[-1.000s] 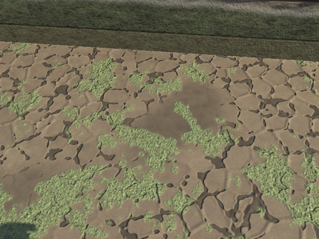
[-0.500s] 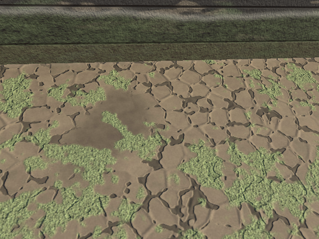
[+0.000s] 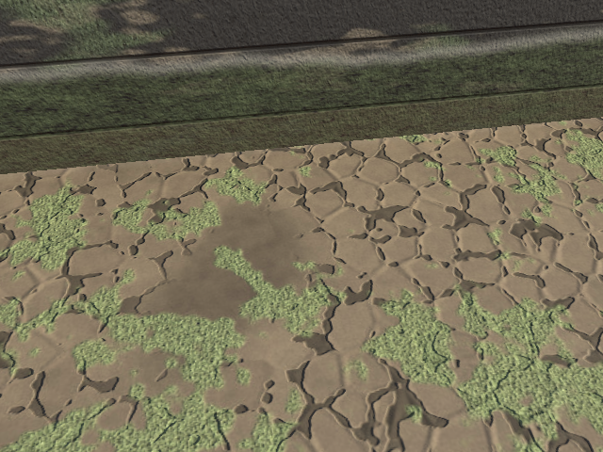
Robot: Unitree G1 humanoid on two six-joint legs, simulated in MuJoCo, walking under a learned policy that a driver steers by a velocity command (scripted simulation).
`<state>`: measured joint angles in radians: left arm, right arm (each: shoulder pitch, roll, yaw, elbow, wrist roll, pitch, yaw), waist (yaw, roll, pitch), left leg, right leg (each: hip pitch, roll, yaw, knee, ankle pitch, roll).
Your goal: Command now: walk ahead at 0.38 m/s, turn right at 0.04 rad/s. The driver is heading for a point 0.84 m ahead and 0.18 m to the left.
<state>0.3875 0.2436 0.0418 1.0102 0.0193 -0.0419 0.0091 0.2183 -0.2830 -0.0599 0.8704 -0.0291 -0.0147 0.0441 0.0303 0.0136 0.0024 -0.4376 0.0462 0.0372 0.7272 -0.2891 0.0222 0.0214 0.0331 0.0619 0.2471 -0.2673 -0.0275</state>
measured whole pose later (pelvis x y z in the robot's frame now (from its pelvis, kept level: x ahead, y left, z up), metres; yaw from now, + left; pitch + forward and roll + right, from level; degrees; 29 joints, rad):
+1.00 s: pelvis +0.50 +0.01 +0.00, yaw +8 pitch +0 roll -1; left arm 0.40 0.19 0.03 1.03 0.02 -0.11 0.01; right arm 0.16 -0.22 -0.05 0.91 -0.02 -0.02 0.04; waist 0.02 0.04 0.05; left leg -0.66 0.09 0.02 0.83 -0.01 0.06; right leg 0.05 0.07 -0.22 0.20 -0.26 -0.08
